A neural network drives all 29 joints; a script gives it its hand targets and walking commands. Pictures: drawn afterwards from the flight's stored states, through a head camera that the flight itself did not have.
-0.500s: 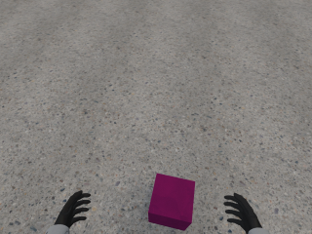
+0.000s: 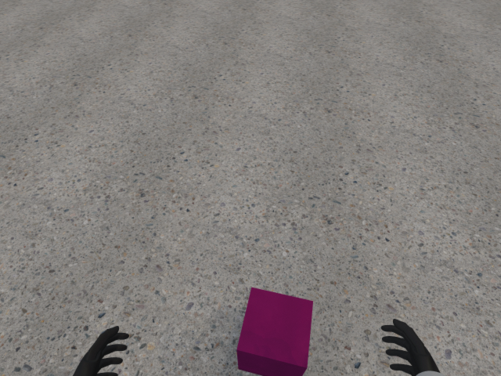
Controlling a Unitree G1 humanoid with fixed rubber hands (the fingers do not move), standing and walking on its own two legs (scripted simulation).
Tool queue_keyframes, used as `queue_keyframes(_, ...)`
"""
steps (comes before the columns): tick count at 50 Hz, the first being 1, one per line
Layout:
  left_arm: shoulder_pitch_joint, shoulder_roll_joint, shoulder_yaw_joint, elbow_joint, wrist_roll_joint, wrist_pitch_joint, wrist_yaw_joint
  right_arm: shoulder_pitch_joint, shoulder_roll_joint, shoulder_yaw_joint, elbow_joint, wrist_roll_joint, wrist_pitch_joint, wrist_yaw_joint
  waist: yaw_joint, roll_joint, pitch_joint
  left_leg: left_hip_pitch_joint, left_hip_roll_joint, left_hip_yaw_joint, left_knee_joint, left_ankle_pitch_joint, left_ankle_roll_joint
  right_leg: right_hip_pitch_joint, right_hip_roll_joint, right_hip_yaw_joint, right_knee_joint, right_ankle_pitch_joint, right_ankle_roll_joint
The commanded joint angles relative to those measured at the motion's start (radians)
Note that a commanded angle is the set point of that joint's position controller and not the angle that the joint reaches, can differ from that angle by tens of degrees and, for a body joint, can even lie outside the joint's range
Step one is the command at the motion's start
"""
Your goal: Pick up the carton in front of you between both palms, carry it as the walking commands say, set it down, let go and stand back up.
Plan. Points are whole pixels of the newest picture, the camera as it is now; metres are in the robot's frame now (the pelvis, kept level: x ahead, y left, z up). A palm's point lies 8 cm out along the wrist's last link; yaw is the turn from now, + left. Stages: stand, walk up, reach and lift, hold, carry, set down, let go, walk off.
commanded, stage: stand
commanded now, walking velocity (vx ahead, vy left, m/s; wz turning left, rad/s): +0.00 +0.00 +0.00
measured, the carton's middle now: (274, 336) +0.38 -0.08 -0.64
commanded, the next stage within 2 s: none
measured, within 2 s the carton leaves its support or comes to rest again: neither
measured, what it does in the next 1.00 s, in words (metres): stands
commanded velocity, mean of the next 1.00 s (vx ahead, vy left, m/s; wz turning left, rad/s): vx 0.00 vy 0.00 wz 0.00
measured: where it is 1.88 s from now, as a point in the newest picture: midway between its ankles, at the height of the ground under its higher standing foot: outside the picture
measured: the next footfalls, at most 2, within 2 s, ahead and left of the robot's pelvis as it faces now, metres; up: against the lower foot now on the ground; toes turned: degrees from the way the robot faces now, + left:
none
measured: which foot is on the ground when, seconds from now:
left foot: down 0.00-1.00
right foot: down 0.00-1.00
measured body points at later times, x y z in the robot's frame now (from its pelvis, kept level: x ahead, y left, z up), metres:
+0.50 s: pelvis +0.02 +0.00 +0.00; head +0.02 -0.01 +0.45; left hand +0.14 +0.29 -0.09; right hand +0.16 -0.29 -0.10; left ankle -0.01 +0.12 -0.73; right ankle +0.00 -0.11 -0.73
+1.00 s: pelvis +0.00 +0.00 +0.01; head +0.00 -0.01 +0.46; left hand +0.11 +0.31 -0.10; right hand +0.12 -0.30 -0.10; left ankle -0.01 +0.12 -0.73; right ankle +0.00 -0.11 -0.73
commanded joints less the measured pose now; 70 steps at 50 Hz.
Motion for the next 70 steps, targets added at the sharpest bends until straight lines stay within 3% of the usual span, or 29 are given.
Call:
queue_keyframes(1, -0.061, 0.157, 0.049, -0.034, 0.005, -0.045, 0.006, -0.048, -0.138, -0.041, -0.014, -0.003, -0.071, -0.002, 0.0, -0.018, -0.03, -0.01, 0.046, -0.055, -0.081, 0.011, 0.011, -0.111, -0.074, 0.068, -0.135, -0.044, 0.0)
queue_keyframes(8, -0.04, 0.186, 0.048, 0.051, -0.008, -0.061, 0.011, -0.035, -0.174, -0.025, 0.077, -0.005, -0.1, -0.012, 0.007, -0.03, -0.093, 0.022, 0.066, -0.069, -0.07, 0.266, 0.011, -0.009, -0.092, 0.062, -0.094, 0.254, -0.004)
queue_keyframes(19, -0.05, 0.219, 0.038, 0.14, -0.017, -0.066, 0.018, -0.031, -0.206, -0.011, 0.171, 0.002, -0.108, -0.023, 0.008, -0.015, -0.084, 0.042, 0.079, -0.077, -0.085, 0.367, 0.015, 0.045, -0.105, 0.064, -0.097, 0.358, -0.005)
queue_keyframes(50, -0.107, 0.256, 0.017, 0.324, -0.027, -0.075, 0.008, -0.085, -0.253, 0.01, 0.359, 0.014, -0.121, -0.019, 0.01, -0.014, -0.031, 0.046, 0.101, -0.102, -0.214, 0.239, 0.02, 0.073, -0.127, 0.089, -0.204, 0.21, -0.012)
queue_keyframes(70, -0.121, 0.277, 0.008, 0.387, -0.033, -0.077, 0.004, -0.093, -0.27, 0.014, 0.425, 0.018, -0.122, -0.015, 0.009, -0.015, -0.027, 0.05, 0.108, -0.109, -0.239, 0.224, 0.022, 0.077, -0.136, 0.099, -0.226, 0.198, -0.015)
